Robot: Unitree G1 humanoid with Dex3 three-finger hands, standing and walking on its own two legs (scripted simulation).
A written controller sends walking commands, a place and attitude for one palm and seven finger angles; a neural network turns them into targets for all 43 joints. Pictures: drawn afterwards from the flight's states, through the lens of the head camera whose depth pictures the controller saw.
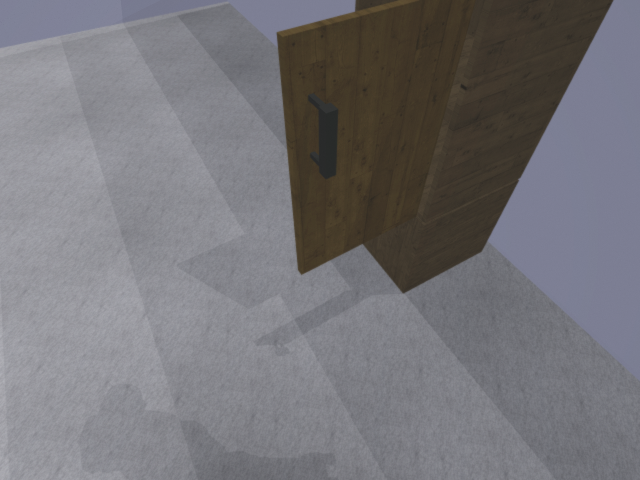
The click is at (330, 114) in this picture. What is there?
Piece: cupboard door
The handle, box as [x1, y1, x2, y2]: [308, 93, 337, 178]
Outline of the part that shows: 312,93 308,95 308,100 319,110 319,154 318,155 314,151 310,153 310,157 319,166 319,172 325,178 327,178 335,174 337,109 330,102 325,104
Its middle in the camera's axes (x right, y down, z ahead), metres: +0.00 -0.17 +0.66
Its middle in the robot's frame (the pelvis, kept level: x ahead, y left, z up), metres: +0.63 +0.03 +0.07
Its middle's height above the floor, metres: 0.85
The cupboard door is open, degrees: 92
